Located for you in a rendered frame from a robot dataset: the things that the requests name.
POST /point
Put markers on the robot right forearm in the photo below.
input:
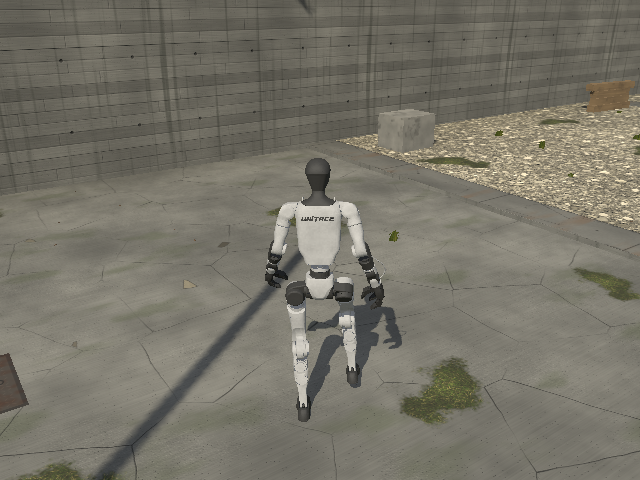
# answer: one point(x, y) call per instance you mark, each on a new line
point(369, 268)

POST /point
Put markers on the robot left forearm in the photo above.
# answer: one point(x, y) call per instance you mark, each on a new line
point(272, 261)

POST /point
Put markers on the right robot shin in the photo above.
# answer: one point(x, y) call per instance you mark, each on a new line
point(350, 342)

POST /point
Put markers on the left robot hand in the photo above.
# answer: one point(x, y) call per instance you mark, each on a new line
point(279, 274)

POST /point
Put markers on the robot right upper arm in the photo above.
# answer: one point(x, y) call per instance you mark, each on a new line
point(351, 212)

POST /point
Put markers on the robot left upper arm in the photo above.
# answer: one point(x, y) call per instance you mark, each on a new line
point(286, 213)

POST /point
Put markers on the right robot hand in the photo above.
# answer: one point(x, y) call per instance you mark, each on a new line
point(378, 293)

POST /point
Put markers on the left robot thigh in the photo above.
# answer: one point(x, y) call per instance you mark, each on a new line
point(296, 305)

